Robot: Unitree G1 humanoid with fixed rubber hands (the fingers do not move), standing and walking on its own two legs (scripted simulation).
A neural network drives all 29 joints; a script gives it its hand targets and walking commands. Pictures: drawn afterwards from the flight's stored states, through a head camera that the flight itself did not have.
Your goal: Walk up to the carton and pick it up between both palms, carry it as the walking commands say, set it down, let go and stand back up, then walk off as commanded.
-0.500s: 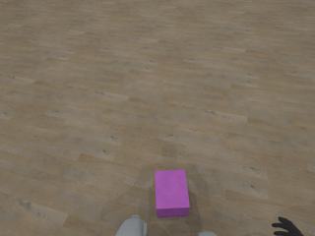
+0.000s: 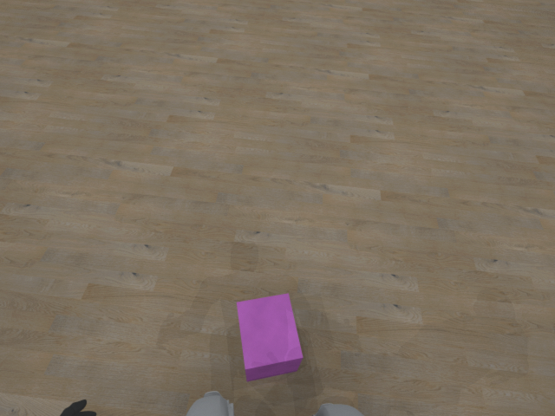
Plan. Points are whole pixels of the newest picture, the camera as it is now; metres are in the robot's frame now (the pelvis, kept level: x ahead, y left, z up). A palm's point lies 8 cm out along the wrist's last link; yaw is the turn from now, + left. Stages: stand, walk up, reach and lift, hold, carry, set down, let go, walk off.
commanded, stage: walk up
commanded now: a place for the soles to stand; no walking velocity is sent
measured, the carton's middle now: (267, 337) +0.41 +0.00 -0.65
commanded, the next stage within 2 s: none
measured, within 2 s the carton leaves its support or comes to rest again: neither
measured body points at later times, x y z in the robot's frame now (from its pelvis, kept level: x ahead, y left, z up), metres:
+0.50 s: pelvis +0.01 -0.01 +0.01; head +0.03 -0.01 +0.46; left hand +0.10 +0.30 -0.11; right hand +0.11 -0.33 -0.11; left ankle +0.08 +0.13 -0.71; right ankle +0.01 -0.13 -0.71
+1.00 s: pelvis +0.01 -0.01 +0.01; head +0.05 +0.01 +0.46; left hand +0.08 +0.31 -0.12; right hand +0.15 -0.32 -0.10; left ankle +0.08 +0.13 -0.71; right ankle +0.01 -0.13 -0.71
